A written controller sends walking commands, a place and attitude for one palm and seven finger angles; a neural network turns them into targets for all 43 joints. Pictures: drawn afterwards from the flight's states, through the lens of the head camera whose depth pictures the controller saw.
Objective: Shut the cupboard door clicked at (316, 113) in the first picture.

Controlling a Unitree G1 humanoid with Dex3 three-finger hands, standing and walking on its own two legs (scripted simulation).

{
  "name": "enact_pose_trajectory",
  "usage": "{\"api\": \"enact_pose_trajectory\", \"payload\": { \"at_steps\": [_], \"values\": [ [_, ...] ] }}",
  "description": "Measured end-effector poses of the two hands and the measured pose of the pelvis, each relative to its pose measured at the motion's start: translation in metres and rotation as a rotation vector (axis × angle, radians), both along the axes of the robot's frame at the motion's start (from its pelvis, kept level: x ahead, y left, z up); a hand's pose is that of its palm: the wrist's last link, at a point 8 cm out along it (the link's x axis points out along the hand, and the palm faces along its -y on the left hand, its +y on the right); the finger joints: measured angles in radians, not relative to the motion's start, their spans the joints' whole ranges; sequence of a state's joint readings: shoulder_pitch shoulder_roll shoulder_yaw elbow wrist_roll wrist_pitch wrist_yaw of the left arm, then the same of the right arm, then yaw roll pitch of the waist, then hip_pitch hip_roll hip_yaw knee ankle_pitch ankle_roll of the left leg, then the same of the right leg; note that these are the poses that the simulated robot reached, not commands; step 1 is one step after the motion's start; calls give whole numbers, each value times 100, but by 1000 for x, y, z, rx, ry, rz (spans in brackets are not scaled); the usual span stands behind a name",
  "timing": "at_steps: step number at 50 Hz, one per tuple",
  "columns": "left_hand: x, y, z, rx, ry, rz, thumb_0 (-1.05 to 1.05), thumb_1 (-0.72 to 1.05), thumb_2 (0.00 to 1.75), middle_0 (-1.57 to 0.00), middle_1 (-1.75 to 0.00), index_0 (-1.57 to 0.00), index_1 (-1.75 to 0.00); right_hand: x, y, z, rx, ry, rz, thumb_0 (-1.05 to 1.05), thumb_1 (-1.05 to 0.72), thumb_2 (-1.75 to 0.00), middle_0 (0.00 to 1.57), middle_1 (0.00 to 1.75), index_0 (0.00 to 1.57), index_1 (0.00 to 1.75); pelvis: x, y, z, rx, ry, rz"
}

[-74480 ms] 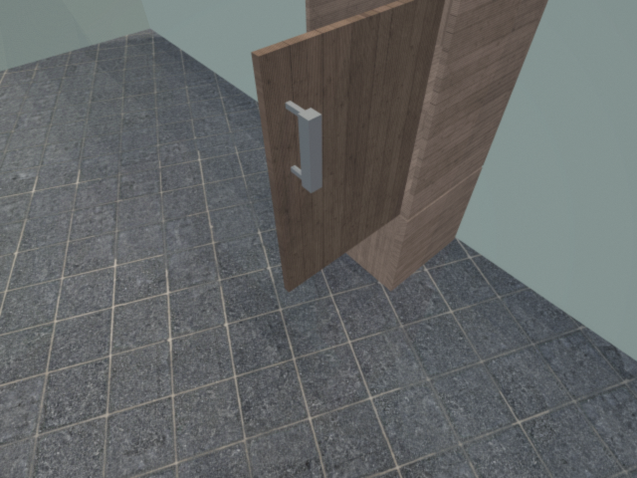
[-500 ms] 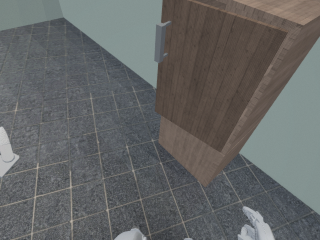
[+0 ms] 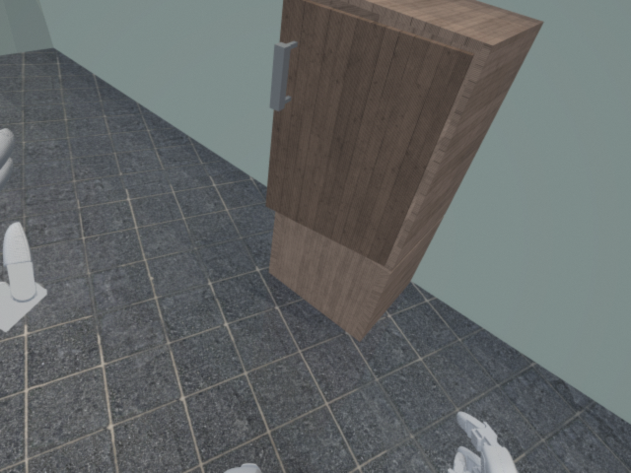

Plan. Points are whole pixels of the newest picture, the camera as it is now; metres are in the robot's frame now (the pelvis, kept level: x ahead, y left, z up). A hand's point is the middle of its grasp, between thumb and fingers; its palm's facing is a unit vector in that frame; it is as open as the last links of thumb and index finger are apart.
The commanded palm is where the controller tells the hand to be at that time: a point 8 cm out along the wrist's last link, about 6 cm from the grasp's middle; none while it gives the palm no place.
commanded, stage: stop stepping back and stand still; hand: left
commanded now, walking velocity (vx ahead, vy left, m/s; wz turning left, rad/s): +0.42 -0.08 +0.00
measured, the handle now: (285, 75) +0.91 +0.14 +0.12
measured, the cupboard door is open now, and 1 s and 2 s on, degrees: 9 9 9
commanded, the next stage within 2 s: let the arm hang, fingers relaxed in 0.86 s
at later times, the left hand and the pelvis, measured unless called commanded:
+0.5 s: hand out of the picture +0.03 +0.32 +0.22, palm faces +0.50 -0.77 -0.39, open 7.4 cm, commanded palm -0.04 +0.34 +0.21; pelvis -0.19 +0.05 +0.02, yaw -1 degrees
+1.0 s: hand out of the picture +0.01 +0.30 +0.17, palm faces +0.43 -0.78 -0.46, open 7.4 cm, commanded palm none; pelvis -0.19 +0.04 +0.03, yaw +3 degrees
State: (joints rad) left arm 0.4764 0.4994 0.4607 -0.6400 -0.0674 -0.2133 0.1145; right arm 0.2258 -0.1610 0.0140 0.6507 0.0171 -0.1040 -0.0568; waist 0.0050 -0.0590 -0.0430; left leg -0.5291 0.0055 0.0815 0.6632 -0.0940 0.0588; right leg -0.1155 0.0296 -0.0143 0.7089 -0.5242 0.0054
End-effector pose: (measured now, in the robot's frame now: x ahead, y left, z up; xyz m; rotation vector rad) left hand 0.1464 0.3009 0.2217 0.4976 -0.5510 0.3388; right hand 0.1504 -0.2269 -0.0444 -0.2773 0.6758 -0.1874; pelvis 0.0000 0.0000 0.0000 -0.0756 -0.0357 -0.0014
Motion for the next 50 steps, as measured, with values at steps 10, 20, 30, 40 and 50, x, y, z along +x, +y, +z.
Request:
{"api": "enact_pose_trajectory", "payload": {
  "at_steps": [10,20,30,40,50],
  "values": [
    [-89,18,0,73,161,31,1,88,89,-21,-30,-21,-30,-133,-8,-12,18,100,-88,1,-91,-90,20,30,20,30,-96,18,7,69,-27,7],
    [-150,60,18,50,-44,124,1,88,89,-21,-30,-21,-30,-193,34,-16,10,45,-73,1,-91,-90,20,30,20,30,-167,52,4,68,-14,-18],
    [-194,22,4,30,207,98,1,89,90,-21,-30,-21,-30,-233,53,-16,150,83,-19,1,-90,-90,20,30,20,30,-203,29,23,56,39,25],
    [-240,29,22,57,204,260,1,88,89,-21,-30,-22,-30,-229,1,-21,59,135,-25,1,-91,-90,20,30,20,30,-213,23,31,113,37,17],
    [-178,38,-36,-57,355,177,1,89,90,-20,-30,-21,-30,-197,4,-13,28,84,17,1,-91,-90,20,30,20,30,-194,40,25,103,45,53]
  ]
}}
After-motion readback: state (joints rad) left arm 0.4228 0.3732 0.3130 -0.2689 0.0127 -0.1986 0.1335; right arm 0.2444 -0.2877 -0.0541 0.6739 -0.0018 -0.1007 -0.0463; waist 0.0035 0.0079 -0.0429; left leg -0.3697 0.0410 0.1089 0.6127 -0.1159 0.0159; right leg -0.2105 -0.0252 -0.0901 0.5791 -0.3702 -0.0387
